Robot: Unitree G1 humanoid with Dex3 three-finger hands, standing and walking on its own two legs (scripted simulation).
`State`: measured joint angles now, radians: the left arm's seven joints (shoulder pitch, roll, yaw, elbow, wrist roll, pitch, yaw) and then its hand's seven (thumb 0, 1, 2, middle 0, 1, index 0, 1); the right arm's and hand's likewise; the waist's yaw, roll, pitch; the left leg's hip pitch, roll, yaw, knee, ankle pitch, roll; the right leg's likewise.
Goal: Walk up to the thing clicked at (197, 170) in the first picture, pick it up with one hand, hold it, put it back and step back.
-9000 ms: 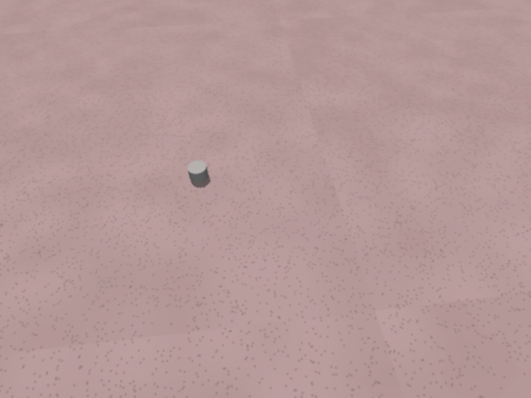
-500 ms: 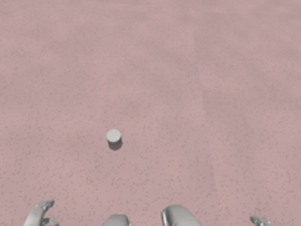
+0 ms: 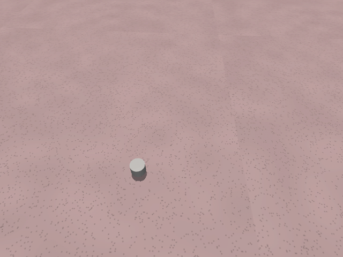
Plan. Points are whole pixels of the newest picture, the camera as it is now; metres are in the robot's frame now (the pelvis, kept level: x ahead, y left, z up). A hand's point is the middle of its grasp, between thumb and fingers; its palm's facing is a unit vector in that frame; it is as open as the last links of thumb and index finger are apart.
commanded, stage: walk up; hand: left
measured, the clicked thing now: (137, 167) +0.72 +0.25 -0.73
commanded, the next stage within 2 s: stand in 0.62 s
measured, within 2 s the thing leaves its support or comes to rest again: neither
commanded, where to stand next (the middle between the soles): +0.34 +0.02 m, yaw -1 degrees
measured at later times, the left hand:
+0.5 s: hand out of the picture +0.11 +0.26 -0.14, palm faces +0.08 -0.94 -0.34, open 7.4 cm
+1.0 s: hand out of the picture +0.07 +0.25 -0.14, palm faces +0.02 -0.94 -0.34, open 7.4 cm
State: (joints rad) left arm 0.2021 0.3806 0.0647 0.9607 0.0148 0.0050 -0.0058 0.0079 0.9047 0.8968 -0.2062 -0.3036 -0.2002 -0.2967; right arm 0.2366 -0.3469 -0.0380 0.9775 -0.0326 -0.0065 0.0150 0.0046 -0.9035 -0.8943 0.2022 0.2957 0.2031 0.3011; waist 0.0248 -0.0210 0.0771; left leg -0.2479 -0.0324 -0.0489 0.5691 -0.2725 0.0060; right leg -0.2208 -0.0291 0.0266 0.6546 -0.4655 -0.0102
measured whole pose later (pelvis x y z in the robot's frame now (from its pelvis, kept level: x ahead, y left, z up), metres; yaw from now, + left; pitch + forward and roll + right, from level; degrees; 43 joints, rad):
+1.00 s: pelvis +0.00 +0.00 +0.02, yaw +1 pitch -3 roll +0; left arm 0.09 0.35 0.01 1.14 0.01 -0.01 -0.01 0.01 0.91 0.90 -0.20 -0.30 -0.20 -0.30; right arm 0.06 -0.34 0.00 1.10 -0.01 -0.01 0.00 0.00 -0.90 -0.89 0.20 0.30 0.20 0.30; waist 0.02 0.01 0.08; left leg -0.14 -0.01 -0.08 0.35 -0.16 -0.01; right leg -0.06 -0.01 -0.01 0.32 -0.21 0.01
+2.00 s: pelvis +0.08 +0.04 +0.00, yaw +2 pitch -4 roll +0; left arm 0.31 0.45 0.07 0.99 0.02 -0.01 -0.04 0.01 0.91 0.90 -0.20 -0.30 -0.20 -0.30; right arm 0.25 -0.39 -0.09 0.94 -0.04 -0.06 0.05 0.00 -0.90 -0.89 0.20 0.30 0.20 0.30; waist 0.00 -0.06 0.09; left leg -0.29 0.03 0.05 0.58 -0.23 0.02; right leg -0.28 0.00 0.08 0.99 -0.47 -0.06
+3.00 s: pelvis +0.31 +0.01 +0.00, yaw +0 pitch -3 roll +0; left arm 0.17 0.37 0.00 1.03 0.00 -0.03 0.00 0.01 0.91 0.90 -0.21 -0.30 -0.20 -0.30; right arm 0.07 -0.35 0.01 0.98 0.01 -0.01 0.01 0.00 -0.90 -0.89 0.20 0.30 0.20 0.30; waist 0.02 0.02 0.09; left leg -0.31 0.05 0.03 0.55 -0.20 -0.02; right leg -0.16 0.00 -0.02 0.56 -0.35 0.00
